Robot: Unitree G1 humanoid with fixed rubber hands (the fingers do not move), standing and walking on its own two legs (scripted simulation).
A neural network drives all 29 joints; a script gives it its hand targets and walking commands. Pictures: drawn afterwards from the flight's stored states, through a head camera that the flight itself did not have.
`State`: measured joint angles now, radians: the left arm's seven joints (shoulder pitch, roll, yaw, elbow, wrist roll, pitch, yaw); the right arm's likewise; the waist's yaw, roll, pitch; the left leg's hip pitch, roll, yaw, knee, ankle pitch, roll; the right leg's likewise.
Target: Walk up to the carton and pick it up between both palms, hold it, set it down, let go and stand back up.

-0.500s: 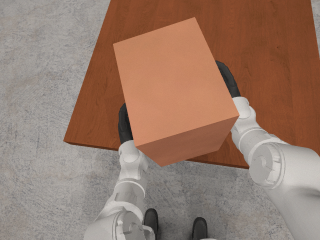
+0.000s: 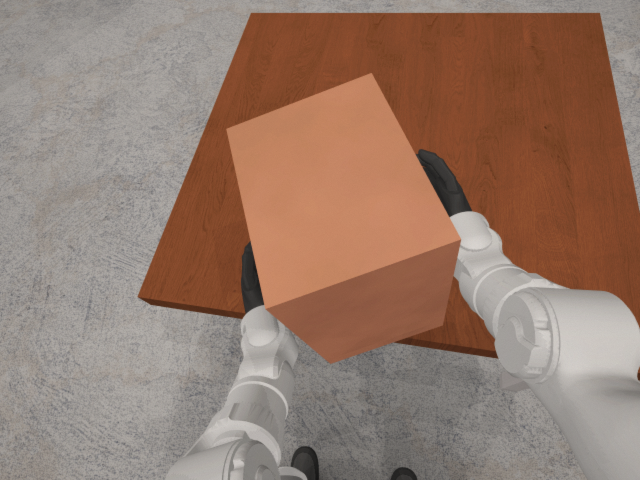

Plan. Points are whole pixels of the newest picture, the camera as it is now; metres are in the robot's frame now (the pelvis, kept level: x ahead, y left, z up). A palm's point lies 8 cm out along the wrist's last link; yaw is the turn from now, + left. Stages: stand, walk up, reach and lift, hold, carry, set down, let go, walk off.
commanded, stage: reach and lift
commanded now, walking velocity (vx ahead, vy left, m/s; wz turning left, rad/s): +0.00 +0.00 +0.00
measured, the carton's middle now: (348, 239) +0.43 +0.04 -0.03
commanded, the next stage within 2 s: none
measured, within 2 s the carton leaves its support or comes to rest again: neither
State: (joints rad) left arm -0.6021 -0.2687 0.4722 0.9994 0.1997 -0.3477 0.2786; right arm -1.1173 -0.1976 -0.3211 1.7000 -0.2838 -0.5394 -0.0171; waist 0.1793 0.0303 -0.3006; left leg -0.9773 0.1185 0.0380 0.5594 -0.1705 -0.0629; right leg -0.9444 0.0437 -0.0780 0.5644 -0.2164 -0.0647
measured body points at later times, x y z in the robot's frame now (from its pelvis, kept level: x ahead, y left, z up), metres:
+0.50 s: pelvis -0.02 +0.00 +0.01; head +0.04 -0.01 +0.46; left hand +0.35 +0.16 +0.04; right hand +0.45 -0.08 +0.10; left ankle +0.01 +0.16 -0.71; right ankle -0.01 -0.08 -0.71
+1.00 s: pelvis -0.01 +0.01 +0.04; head +0.04 +0.03 +0.48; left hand +0.37 +0.17 +0.08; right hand +0.43 -0.10 +0.09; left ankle +0.01 +0.16 -0.71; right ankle -0.01 -0.08 -0.71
